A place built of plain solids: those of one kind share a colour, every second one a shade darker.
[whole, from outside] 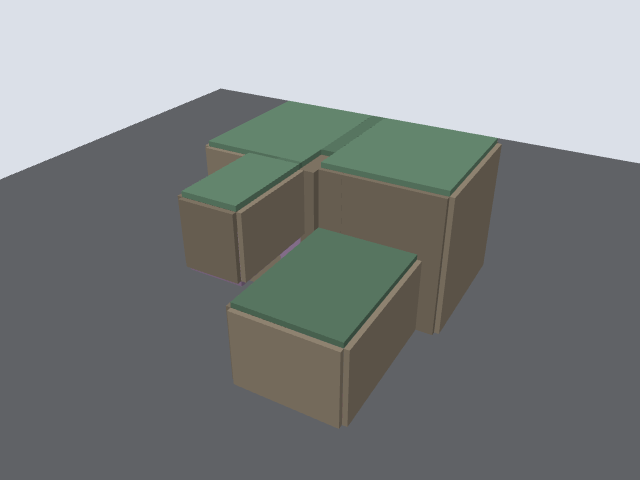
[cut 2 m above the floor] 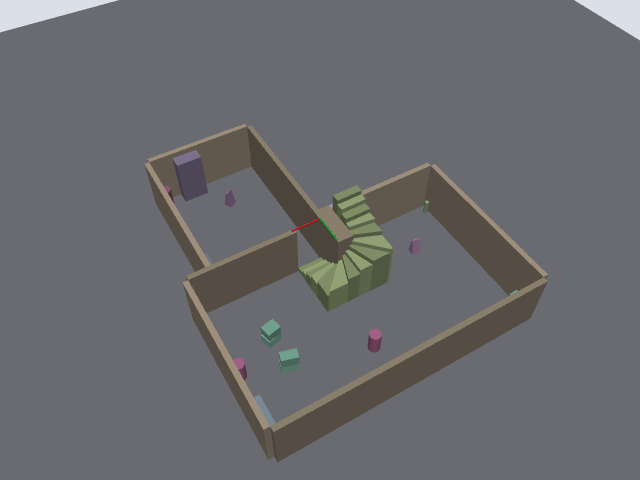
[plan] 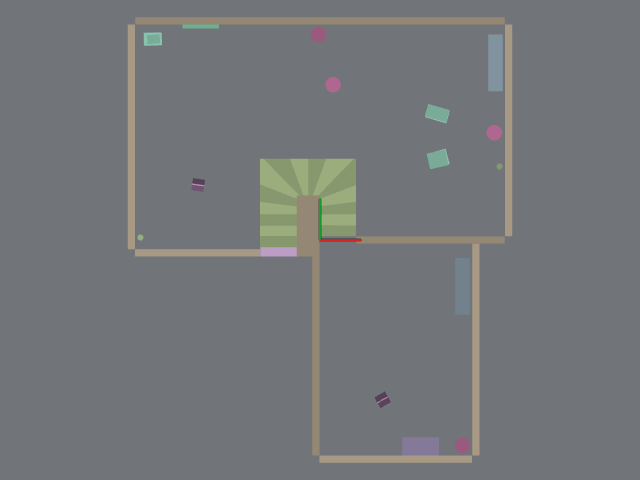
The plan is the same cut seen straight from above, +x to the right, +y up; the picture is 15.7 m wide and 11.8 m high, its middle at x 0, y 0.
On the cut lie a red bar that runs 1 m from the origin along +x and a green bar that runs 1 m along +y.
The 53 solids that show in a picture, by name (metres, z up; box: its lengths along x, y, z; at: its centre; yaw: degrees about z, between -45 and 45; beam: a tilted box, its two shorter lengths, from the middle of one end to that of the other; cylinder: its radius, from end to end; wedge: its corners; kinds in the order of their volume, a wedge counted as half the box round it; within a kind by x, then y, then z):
{
 "wall_1": {"box": [0.18, 5.52, 5.33], "at": [-4.64, 2.53, 2.61]},
 "wall_2": {"box": [3.07, 0.18, 5.33], "at": [-3.01, -0.32, 2.61]},
 "wall_3": {"box": [0.18, 3.58, 2.44], "at": [-2.71, -2.2, 4.06]},
 "wall_4": {"box": [2.05, 0.18, 2.44], "at": [-1.6, -4.08, 4.06]},
 "wall_5": {"box": [0.18, 3.58, 2.44], "at": [-0.48, -2.2, 4.06]},
 "wall_6": {"box": [0.56, 1.5, 5.58], "at": [-0.29, 0.34, 2.49]},
 "wall_7": {"box": [0.18, 5.2, 2.9], "at": [-0.1, -2.69, 1.4]},
 "wall_8": {"box": [9.09, 0.18, 5.33], "at": [0.0, 5.39, 2.61]},
 "wall_9": {"box": [0.9, 0.18, 2.43], "at": [0.44, 0.0, 4.06]},
 "wall_10": {"box": [3.75, 0.18, 2.9], "at": [1.86, -5.39, 1.4]},
 "wall_11": {"box": [3.66, 0.18, 5.33], "at": [2.72, 0.0, 2.61]},
 "wall_12": {"box": [0.18, 5.2, 2.9], "at": [3.83, -2.69, 1.4]},
 "wall_13": {"box": [0.18, 5.21, 5.33], "at": [4.64, 2.69, 2.61]},
 "roof_1": {"box": [3.97, 5.52, 0.2], "at": [-2.56, 2.53, 5.38]},
 "roof_2": {"box": [2.05, 3.58, 0.2], "at": [-1.6, -2.2, 5.38]},
 "roof_3": {"box": [0.9, 0.18, 0.2], "at": [-1.02, -0.32, 5.38]},
 "roof_4": {"box": [0.56, 4.2, 0.2], "at": [-0.29, 3.2, 5.38]},
 "roof_5": {"box": [3.75, 5.2, 0.2], "at": [1.86, -2.69, 2.95]},
 "roof_6": {"box": [4.56, 5.21, 0.2], "at": [2.27, 2.69, 5.38]},
 "tread_1": {"wedge": [[-1.47, -0.18, -0.05], [-1.47, -0.18, 2.66], [-1.47, 0.1, -0.05], [-1.47, 0.1, 2.66], [-0.57, -0.18, -0.05], [-0.57, -0.18, 2.66], [-0.57, 0.1, -0.05], [-0.57, 0.1, 2.66]]},
 "tread_2": {"wedge": [[-1.47, 0.1, -0.05], [-1.47, 0.1, 2.49], [-1.47, 0.35, -0.05], [-1.47, 0.35, 2.49], [-0.57, 0.1, -0.05], [-0.57, 0.1, 2.49], [-0.57, 0.35, -0.05], [-0.57, 0.35, 2.49]]},
 "tread_3": {"wedge": [[-1.47, 0.35, -0.05], [-1.47, 0.35, 2.31], [-1.47, 0.63, -0.05], [-1.47, 0.63, 2.31], [-0.57, 0.35, -0.05], [-0.57, 0.35, 2.31], [-0.57, 0.63, -0.05], [-0.57, 0.63, 2.31]]},
 "tread_4": {"wedge": [[-1.47, 0.63, -0.05], [-1.47, 0.63, 2.12], [-1.47, 0.94, -0.05], [-1.47, 0.94, 2.13], [-0.57, 0.63, -0.05], [-0.57, 0.63, 2.13], [-0.57, 0.82, -0.05], [-0.57, 0.82, 2.13]]},
 "tread_5": {"wedge": [[-1.47, 0.94, -0.05], [-1.47, 0.94, 1.95], [-1.47, 1.37, -0.05], [-1.47, 1.37, 1.95], [-0.57, 0.82, -0.05], [-0.57, 0.82, 1.95], [-0.57, 1.01, -0.05], [-0.57, 1.01, 1.95]]},
 "tread_6": {"wedge": [[-1.47, 1.36, -0.05], [-1.47, 1.36, 1.77], [-1.47, 2.0, -0.05], [-1.47, 2.0, 1.77], [-1.39, 2.0, -0.05], [-1.39, 2.0, 1.77], [-0.34, 0.92, -0.05], [-0.34, 0.92, 1.77]]},
 "tread_7": {"wedge": [[-1.39, 2.0, -0.05], [-1.39, 2.0, 1.59], [-0.74, 2.0, -0.05], [-0.74, 2.0, 1.6], [-0.52, 1.1, -0.05], [-0.52, 1.1, 1.6], [-0.41, 1.1, -0.05], [-0.41, 1.1, 1.6]]},
 "tread_8": {"wedge": [[-0.74, 2.0, -0.05], [-0.74, 2.0, 1.42], [-0.41, 1.1, -0.05], [-0.41, 1.1, 1.42], [-0.29, 1.1, -0.05], [-0.29, 1.1, 1.42], [-0.29, 2.0, -0.05], [-0.29, 2.0, 1.42]]},
 "tread_9": {"wedge": [[-0.29, 1.1, -0.05], [-0.29, 1.1, 1.24], [-0.29, 2.0, -0.05], [-0.29, 2.0, 1.24], [-0.18, 1.1, -0.05], [-0.18, 1.1, 1.24], [0.15, 2.0, -0.05], [0.15, 2.0, 1.24]]},
 "tread_10": {"wedge": [[-0.2, 0.94, -0.05], [-0.2, 0.94, 0.89], [0.83, 2.0, -0.05], [0.83, 2.0, 0.89], [0.89, 1.35, -0.05], [0.89, 1.35, 0.89], [0.89, 2.0, -0.05], [0.89, 2.0, 0.89]]},
 "tread_11": {"wedge": [[-0.18, 1.1, -0.05], [-0.18, 1.1, 1.06], [-0.04, 1.1, -0.05], [-0.04, 1.1, 1.06], [0.15, 2.0, -0.05], [0.15, 2.0, 1.06], [0.83, 2.0, -0.05], [0.83, 2.0, 1.06]]},
 "tread_12": {"wedge": [[-0.01, 0.09, -0.05], [-0.01, 0.09, 0.18], [-0.01, 0.36, -0.05], [-0.01, 0.36, 0.18], [0.89, 0.09, -0.05], [0.89, 0.09, 0.18], [0.89, 0.36, -0.05], [0.89, 0.36, 0.17]]},
 "tread_13": {"wedge": [[-0.01, 0.36, -0.05], [-0.01, 0.36, 0.36], [-0.01, 0.63, -0.05], [-0.01, 0.63, 0.36], [0.89, 0.36, -0.05], [0.89, 0.36, 0.36], [0.89, 0.64, -0.05], [0.89, 0.64, 0.36]]},
 "tread_14": {"wedge": [[-0.01, 0.63, -0.05], [-0.01, 0.63, 0.54], [-0.01, 0.83, -0.05], [-0.01, 0.83, 0.54], [0.89, 0.63, -0.05], [0.89, 0.63, 0.54], [0.89, 0.94, -0.05], [0.89, 0.94, 0.54]]},
 "tread_15": {"wedge": [[-0.01, 0.83, -0.05], [-0.01, 0.83, 0.71], [-0.01, 1.01, -0.05], [-0.01, 1.01, 0.71], [0.89, 0.94, -0.05], [0.89, 0.94, 0.72], [0.89, 1.35, -0.05], [0.89, 1.35, 0.71]]},
 "floor_1": {"box": [2.05, 3.58, 0.2], "at": [-1.6, -2.2, 2.73]},
 "floor_2": {"box": [0.9, 0.23, 2.88], "at": [-1.02, -0.29, 1.39]},
 "lockers_1": {"box": [0.9, 0.45, 1.85], "at": [2.47, -5.07, 0.88]},
 "bench_1": {"box": [0.36, 1.4, 0.5], "at": [3.51, -1.14, 0.2]},
 "bench_2": {"box": [0.36, 1.4, 0.5], "at": [4.31, 4.36, 0.2]},
 "carton_1": {"box": [0.44, 0.32, 0.37], "at": [-4.11, 4.94, 0.55], "yaw": 1.9},
 "carton_2": {"box": [0.31, 0.22, 0.26], "at": [-4.09, 4.94, 0.87], "yaw": 5.0},
 "carton_3": {"box": [0.55, 0.32, 0.38], "at": [2.88, 3.12, 0.57], "yaw": -16.0},
 "carton_4": {"box": [0.47, 0.39, 0.34], "at": [2.89, 1.98, 0.52], "yaw": 12.5},
 "carton_5": {"box": [0.55, 0.32, 0.43], "at": [2.89, 3.09, 0.16], "yaw": -16.5},
 "carton_6": {"box": [0.47, 0.39, 0.39], "at": [2.92, 1.99, 0.15], "yaw": 15.6},
 "bin_1": {"cylinder": 0.19, "from": [-0.04, 5.05, 0.0], "to": [-0.04, 5.05, 0.62]},
 "bin_2": {"cylinder": 0.19, "from": [0.32, 3.82, 0.0], "to": [0.32, 3.82, 0.75]},
 "bin_3": {"cylinder": 0.19, "from": [3.5, -5.05, 0.0], "to": [3.5, -5.05, 0.75]},
 "bin_4": {"cylinder": 0.19, "from": [4.28, 2.64, 0.0], "to": [4.28, 2.64, 0.75]},
 "sign_1": {"wedge": [[-3.16, 1.23, 0.0], [-3.15, 1.36, 0.62], [-3.14, 1.39, 0.62], [-3.12, 1.52, 0.0], [-2.87, 1.18, 0.0], [-2.85, 1.32, 0.62], [-2.84, 1.35, 0.62], [-2.82, 1.48, 0.0]]},
 "sign_2": {"wedge": [[1.34, -3.87, 0.0], [1.4, -3.99, 0.62], [1.42, -4.02, 0.62], [1.48, -4.13, 0.0], [1.6, -3.72, 0.0], [1.66, -3.84, 0.62], [1.68, -3.87, 0.62], [1.74, -3.98, 0.0]]},
 "radiator_1": {"box": [0.9, 0.1, 0.45], "at": [-2.93, 5.25, 0.38]},
 "extinguisher_1": {"cylinder": 0.07, "from": [-4.42, 0.06, 0.0], "to": [-4.42, 0.06, 0.52]}
}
